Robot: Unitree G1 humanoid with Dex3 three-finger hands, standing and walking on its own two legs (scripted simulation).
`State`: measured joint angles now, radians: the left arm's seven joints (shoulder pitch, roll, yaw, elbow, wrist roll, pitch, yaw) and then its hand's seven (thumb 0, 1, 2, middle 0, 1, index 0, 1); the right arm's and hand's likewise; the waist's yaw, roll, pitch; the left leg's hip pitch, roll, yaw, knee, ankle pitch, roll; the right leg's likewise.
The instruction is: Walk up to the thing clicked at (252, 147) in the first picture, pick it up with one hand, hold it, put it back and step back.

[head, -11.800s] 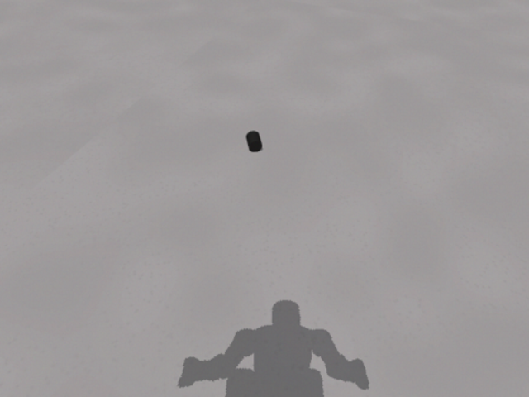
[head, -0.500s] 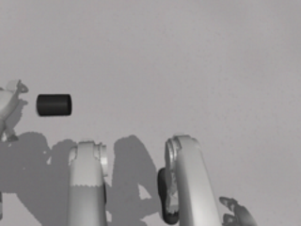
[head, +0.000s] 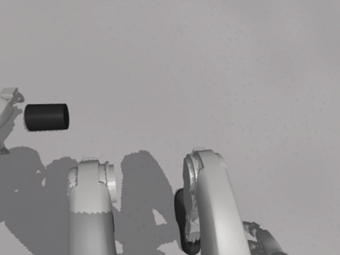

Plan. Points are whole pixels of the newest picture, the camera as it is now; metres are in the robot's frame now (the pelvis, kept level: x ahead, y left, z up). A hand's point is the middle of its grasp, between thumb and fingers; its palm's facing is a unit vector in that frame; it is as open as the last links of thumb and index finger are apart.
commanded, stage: rise first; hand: left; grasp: from above
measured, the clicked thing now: (48, 117) +0.47 +0.30 -0.29
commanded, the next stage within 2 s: approach in 0.36 s
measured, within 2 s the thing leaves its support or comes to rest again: neither
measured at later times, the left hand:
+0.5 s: hand (7, 125) +0.41 +0.35 -0.17, palm faces -0.46 -0.08 -0.88, open 13.3 cm
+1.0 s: hand (49, 92) +0.50 +0.27 -0.16, palm faces -0.42 -0.02 -0.91, open 13.8 cm
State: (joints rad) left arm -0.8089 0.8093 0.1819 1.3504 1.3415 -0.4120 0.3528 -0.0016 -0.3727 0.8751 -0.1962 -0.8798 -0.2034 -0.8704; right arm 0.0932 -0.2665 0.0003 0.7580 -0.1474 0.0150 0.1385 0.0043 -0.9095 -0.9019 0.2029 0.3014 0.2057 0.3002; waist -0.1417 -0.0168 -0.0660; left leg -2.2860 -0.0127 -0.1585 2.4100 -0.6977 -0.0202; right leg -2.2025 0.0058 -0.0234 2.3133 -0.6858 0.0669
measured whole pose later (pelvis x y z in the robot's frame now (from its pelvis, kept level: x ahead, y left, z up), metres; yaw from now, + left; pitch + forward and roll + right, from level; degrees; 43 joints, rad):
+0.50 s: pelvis +0.01 +0.00 -0.01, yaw +0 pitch +34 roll -9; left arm -0.84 0.81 0.19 1.41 1.35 -0.39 0.40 0.00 -0.37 0.87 -0.20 -0.91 -0.21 -0.90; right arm 0.09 -0.26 0.01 0.77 -0.17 0.00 0.15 0.00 -0.91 -0.90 0.20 0.30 0.21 0.30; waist -0.17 -0.02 -0.06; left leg -2.31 -0.02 -0.16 2.44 -0.72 -0.02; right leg -2.23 0.01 -0.03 2.34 -0.70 0.07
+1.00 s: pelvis +0.00 +0.00 +0.00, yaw -1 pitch +35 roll -9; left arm -1.07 0.76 0.09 1.53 1.32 -0.17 0.42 0.00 -0.48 0.96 -0.10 -1.06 -0.12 -1.03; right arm 0.16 -0.27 0.07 0.73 -0.14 -0.02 0.13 0.00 -0.92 -0.90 0.20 0.30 0.20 0.30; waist -0.30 0.02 -0.05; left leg -2.32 0.00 -0.16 2.40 -0.71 -0.02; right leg -2.25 0.02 -0.03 2.30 -0.68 0.07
